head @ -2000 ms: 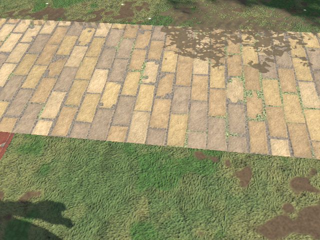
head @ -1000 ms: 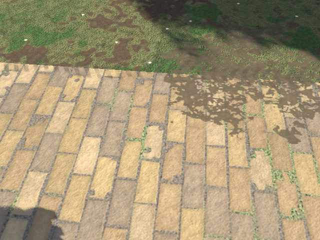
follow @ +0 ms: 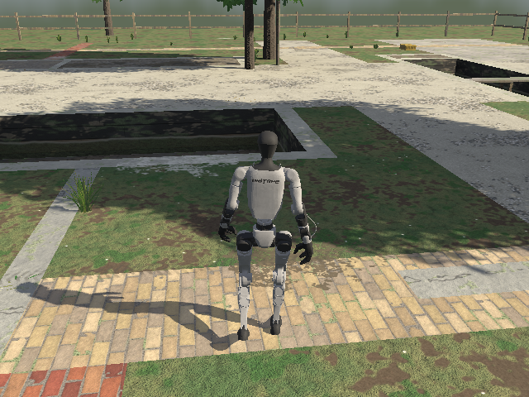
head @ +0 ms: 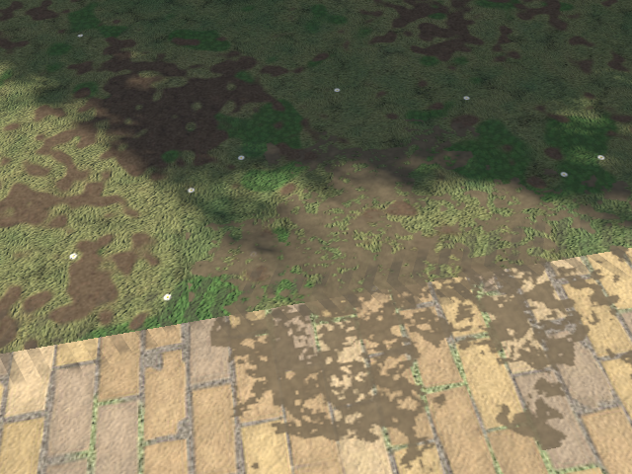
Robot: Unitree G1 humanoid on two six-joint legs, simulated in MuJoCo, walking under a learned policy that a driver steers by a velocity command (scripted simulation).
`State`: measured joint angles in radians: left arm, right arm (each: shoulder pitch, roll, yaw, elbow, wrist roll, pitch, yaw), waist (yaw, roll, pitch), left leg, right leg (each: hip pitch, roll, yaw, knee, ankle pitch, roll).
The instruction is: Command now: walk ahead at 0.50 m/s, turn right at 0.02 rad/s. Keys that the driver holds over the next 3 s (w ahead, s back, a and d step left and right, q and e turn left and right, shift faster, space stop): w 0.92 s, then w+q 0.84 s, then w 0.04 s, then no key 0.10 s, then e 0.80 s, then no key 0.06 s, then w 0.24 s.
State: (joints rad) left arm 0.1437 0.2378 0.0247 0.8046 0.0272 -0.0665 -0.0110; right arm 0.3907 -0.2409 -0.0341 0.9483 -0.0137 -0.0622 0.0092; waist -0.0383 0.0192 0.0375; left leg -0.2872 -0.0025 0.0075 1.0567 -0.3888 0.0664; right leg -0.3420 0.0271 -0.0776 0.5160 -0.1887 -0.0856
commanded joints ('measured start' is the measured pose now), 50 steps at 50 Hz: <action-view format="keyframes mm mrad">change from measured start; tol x32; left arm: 1 120 88 28 16 -15 -12 3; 23 406 15 4 154 -50 -21 13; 45 -180 42 20 0 -3 13 -15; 50 368 244 92 133 45 -26 22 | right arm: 1 0 -81 -20 -63 -18 2 9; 17 -424 -53 0 -189 -13 16 23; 23 139 -267 -79 -41 -57 -17 -17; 50 144 13 1 43 39 -26 -11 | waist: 1 28 -105 -9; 18 77 -80 70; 23 -86 205 -322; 44 -10 46 78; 50 166 -219 -316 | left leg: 1 -275 95 -41 46 81 -3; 18 -308 53 61 -477 297 6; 21 51 -32 101 -589 251 66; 23 619 390 -502 -663 105 238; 35 154 189 -102 -964 386 148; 48 342 200 -22 -582 931 89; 50 -157 11 78 32 283 16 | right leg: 1 214 -261 328 -343 34 -114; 21 410 -212 71 6 789 -60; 24 -239 38 111 780 -317 -1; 25 -293 -29 136 792 -238 -11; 45 -255 -86 13 63 101 18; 49 343 -84 64 -65 39 -68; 50 683 -406 491 -115 -89 -172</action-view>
